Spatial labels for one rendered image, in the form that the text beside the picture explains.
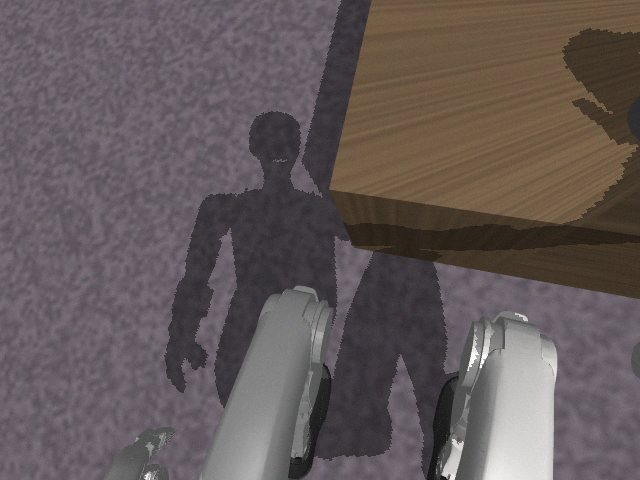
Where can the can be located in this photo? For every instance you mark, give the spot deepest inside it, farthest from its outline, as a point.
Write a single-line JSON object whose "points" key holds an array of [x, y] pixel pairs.
{"points": [[633, 118]]}

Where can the right robot foot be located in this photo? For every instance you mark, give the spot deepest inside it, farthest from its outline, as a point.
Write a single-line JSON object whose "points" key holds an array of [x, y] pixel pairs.
{"points": [[441, 427]]}

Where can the left robot hand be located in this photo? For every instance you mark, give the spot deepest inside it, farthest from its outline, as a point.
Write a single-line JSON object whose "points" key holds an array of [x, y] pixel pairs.
{"points": [[131, 462]]}

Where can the left robot foot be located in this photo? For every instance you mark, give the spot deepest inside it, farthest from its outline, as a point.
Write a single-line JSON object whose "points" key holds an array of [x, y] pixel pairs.
{"points": [[301, 466]]}

